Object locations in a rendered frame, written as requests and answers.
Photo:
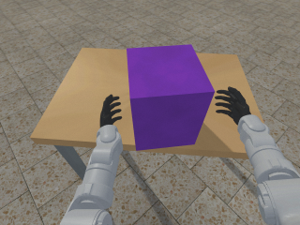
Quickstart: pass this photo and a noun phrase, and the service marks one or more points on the right robot upper arm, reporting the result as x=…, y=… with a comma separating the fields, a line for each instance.
x=279, y=201

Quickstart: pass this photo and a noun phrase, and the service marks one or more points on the right robot hand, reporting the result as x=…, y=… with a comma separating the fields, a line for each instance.
x=237, y=104

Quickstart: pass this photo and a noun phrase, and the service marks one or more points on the table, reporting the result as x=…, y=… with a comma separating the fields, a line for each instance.
x=72, y=119

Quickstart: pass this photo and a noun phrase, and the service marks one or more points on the carton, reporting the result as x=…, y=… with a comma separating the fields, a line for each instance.
x=169, y=94

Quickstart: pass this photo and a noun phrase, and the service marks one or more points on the left robot upper arm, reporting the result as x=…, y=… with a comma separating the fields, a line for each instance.
x=87, y=217

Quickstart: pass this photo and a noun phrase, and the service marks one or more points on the left robot hand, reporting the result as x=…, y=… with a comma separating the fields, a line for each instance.
x=106, y=113

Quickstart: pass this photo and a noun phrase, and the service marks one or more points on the left robot forearm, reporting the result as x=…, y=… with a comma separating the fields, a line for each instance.
x=96, y=190

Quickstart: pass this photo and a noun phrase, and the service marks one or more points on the right robot forearm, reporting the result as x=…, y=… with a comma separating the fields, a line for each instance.
x=263, y=153

